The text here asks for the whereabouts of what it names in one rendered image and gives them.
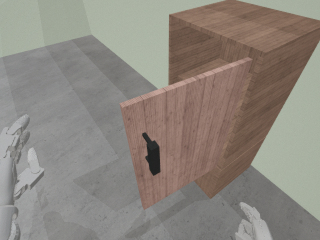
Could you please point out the cupboard door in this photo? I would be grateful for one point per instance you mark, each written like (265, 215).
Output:
(190, 121)

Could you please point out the robot right hand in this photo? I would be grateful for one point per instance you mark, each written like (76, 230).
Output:
(257, 229)

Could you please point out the handle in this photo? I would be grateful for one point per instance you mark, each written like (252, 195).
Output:
(153, 157)

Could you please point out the robot left hand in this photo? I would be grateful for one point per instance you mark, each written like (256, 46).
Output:
(12, 140)

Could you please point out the left robot forearm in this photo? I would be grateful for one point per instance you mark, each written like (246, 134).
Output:
(9, 227)

